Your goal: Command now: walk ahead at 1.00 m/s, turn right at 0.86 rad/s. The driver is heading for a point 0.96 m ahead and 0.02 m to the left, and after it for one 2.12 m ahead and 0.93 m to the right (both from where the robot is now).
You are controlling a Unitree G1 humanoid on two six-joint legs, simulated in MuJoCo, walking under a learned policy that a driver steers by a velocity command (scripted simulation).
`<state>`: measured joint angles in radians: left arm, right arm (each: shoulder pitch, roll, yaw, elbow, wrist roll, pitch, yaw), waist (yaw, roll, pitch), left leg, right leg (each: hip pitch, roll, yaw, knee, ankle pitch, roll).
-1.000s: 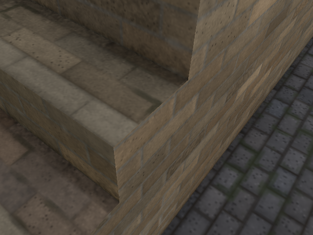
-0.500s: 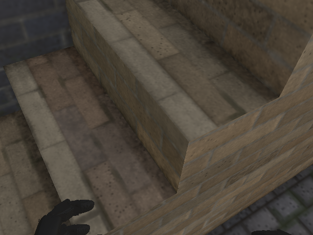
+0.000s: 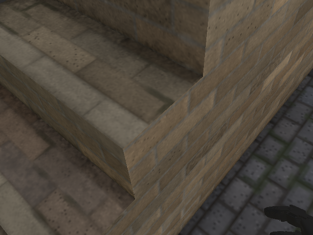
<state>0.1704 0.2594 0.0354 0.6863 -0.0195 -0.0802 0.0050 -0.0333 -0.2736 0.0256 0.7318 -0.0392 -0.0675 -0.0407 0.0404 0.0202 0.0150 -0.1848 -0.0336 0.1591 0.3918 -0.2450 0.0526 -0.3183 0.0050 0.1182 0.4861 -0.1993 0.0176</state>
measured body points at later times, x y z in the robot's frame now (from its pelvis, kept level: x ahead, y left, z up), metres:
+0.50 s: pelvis +0.03 -0.10 +0.00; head +0.05 -0.13 +0.45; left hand +0.19 +0.16 -0.08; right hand +0.16 -0.36 -0.10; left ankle +0.02 +0.05 -0.63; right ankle +0.03 -0.16 -0.74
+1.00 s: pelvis +0.08 -0.11 +0.01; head +0.13 -0.09 +0.45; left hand +0.28 +0.13 -0.07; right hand +0.27 -0.35 -0.09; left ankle +0.13 -0.03 -0.74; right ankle +0.11 -0.23 -0.73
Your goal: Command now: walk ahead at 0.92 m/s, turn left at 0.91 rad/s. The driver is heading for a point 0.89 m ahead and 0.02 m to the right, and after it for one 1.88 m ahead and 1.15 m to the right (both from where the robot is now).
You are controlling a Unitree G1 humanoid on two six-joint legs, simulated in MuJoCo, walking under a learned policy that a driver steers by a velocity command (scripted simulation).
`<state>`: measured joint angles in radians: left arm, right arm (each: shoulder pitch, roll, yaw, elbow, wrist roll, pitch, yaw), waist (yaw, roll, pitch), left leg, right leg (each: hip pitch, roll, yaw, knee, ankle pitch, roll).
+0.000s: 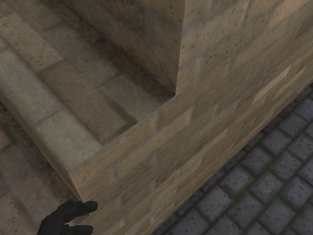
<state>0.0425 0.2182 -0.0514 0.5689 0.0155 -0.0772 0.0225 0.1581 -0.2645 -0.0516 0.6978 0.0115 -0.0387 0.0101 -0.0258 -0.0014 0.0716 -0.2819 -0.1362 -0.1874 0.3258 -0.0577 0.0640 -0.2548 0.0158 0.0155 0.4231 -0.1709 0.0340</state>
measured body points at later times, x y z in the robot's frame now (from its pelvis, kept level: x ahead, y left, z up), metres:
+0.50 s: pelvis -0.01 +0.01 -0.01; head +0.02 +0.03 +0.44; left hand +0.10 +0.29 -0.11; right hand +0.22 -0.15 -0.11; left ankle -0.01 +0.10 -0.75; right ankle +0.01 -0.11 -0.74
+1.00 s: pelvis -0.03 +0.01 +0.00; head +0.01 +0.02 +0.45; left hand +0.16 +0.26 -0.11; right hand +0.07 -0.27 -0.10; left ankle -0.02 +0.10 -0.75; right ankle -0.09 -0.13 -0.67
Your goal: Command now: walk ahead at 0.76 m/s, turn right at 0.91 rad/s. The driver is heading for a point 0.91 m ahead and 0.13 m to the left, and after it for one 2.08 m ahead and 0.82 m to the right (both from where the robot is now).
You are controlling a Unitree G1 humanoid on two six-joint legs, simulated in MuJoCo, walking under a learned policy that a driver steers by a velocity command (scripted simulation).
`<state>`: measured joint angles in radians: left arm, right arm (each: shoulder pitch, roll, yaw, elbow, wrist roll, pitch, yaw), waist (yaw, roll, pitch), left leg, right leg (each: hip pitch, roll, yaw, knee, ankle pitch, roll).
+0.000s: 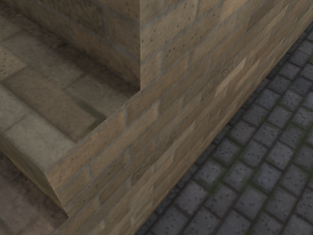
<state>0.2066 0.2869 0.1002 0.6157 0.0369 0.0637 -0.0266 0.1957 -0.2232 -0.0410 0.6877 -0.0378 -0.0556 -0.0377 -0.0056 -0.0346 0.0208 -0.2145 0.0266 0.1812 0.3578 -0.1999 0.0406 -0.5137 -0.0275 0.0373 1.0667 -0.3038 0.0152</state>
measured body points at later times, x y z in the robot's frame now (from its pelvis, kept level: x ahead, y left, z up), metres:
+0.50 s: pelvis +0.09 -0.09 -0.01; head +0.11 -0.10 +0.44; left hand +0.23 +0.15 -0.11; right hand +0.20 -0.35 -0.12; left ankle +0.16 -0.01 -0.71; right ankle -0.01 -0.16 -0.75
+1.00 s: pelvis +0.14 -0.12 +0.00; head +0.19 -0.09 +0.44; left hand +0.28 +0.15 -0.09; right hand +0.41 -0.30 -0.10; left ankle +0.14 -0.03 -0.73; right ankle +0.23 -0.21 -0.75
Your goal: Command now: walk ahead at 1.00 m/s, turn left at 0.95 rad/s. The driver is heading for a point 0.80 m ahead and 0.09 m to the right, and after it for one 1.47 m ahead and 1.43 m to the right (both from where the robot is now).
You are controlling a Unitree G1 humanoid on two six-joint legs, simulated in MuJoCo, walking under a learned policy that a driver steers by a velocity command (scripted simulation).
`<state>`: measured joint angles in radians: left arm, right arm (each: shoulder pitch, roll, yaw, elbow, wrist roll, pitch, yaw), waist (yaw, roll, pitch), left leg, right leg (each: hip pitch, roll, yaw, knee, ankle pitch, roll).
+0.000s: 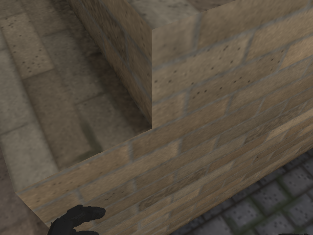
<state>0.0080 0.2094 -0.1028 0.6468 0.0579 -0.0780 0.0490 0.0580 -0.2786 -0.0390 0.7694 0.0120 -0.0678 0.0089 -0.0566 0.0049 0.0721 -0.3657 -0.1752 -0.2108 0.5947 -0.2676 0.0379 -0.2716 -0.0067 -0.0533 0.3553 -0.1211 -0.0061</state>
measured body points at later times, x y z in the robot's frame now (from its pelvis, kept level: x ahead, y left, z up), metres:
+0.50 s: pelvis -0.01 +0.04 +0.00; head +0.00 +0.05 +0.45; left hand +0.16 +0.28 -0.09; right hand +0.26 -0.13 -0.06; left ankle -0.03 +0.13 -0.74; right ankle +0.04 -0.12 -0.74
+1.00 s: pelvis -0.01 +0.00 -0.01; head +0.04 -0.02 +0.44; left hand +0.24 +0.19 -0.11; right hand +0.10 -0.30 -0.11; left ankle -0.03 +0.14 -0.74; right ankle +0.04 -0.12 -0.74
